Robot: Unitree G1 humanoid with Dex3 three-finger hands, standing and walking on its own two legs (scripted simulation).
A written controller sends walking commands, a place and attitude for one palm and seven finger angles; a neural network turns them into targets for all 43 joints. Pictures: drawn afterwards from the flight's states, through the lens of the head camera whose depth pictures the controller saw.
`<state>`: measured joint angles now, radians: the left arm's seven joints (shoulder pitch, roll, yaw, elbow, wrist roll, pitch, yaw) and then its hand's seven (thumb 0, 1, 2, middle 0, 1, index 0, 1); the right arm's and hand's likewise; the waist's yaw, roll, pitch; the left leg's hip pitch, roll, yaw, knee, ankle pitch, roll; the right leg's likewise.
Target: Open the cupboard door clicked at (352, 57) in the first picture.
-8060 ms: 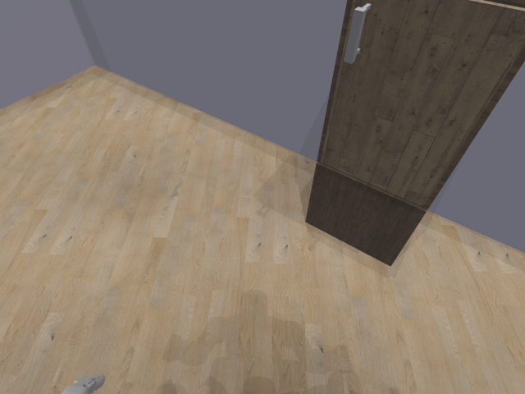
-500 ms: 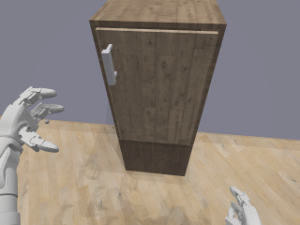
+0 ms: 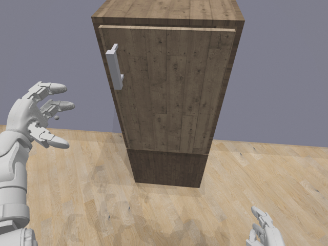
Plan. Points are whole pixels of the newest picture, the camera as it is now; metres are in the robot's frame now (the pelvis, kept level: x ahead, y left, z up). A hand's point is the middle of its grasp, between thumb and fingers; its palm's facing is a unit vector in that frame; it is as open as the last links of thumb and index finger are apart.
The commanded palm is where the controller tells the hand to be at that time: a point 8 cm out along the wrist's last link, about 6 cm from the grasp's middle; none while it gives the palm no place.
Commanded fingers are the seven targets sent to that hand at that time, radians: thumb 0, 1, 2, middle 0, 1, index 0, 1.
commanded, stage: move the hooked fingers beside the handle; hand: left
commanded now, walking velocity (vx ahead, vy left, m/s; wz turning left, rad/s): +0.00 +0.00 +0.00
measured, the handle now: (116, 67) +0.58 +0.19 +0.14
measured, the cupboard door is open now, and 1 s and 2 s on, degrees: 0 0 0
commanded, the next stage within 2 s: none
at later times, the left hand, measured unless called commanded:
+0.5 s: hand (70, 98) +0.41 +0.27 +0.16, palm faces -0.02 -1.00 -0.01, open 13.9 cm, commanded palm +0.39 +0.32 +0.15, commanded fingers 0.00 -0.50 0.30 -0.30 -1.20 -0.30 -1.20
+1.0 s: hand (88, 80) +0.49 +0.25 +0.15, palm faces -0.04 -1.00 +0.00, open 13.9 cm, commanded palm +0.47 +0.31 +0.15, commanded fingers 0.00 -0.50 0.30 -0.30 -1.20 -0.30 -1.20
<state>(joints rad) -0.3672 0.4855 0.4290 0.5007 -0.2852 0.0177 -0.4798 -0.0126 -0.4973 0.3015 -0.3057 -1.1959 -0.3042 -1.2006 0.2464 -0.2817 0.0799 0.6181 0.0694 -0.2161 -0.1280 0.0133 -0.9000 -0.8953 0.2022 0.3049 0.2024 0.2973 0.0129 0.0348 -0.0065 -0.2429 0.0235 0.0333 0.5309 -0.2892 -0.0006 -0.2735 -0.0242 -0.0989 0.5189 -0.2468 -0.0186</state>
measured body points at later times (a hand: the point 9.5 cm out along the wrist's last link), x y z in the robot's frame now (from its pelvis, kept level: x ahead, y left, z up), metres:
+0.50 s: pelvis +0.00 +0.01 +0.00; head +0.03 +0.01 +0.45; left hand +0.40 +0.32 +0.16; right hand +0.11 -0.25 -0.10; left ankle -0.01 +0.12 -0.73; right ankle +0.02 -0.11 -0.73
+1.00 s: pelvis +0.01 +0.02 -0.01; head +0.08 +0.02 +0.43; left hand +0.49 +0.30 +0.16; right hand +0.02 -0.26 -0.12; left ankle -0.01 +0.12 -0.73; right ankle +0.02 -0.11 -0.73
